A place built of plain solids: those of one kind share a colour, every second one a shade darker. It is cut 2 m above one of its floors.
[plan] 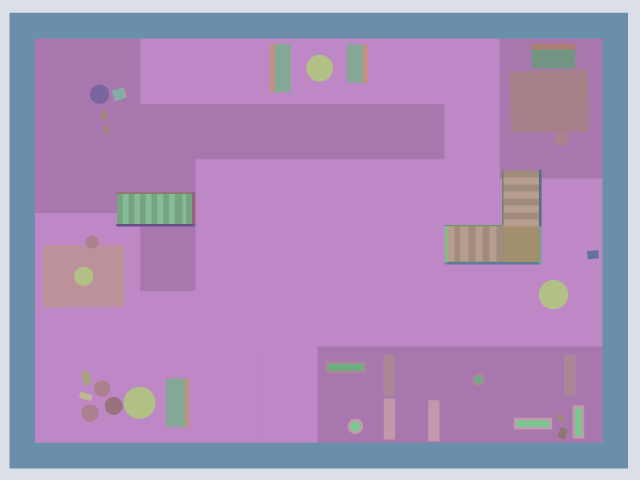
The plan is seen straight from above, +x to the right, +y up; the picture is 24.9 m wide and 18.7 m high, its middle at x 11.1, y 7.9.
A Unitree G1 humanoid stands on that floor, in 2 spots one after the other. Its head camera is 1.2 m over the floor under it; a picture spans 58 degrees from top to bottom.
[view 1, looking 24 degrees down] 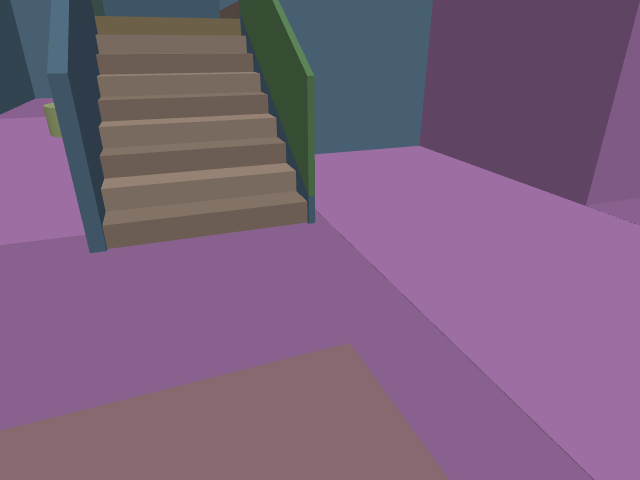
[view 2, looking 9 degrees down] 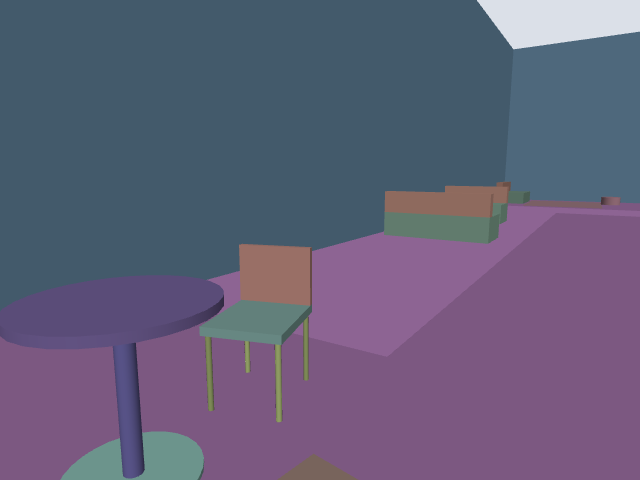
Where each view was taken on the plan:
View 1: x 19.20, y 13.50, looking -110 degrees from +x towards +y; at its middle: floor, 2.97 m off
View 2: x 1.61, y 12.11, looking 33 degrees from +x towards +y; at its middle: wall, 6.77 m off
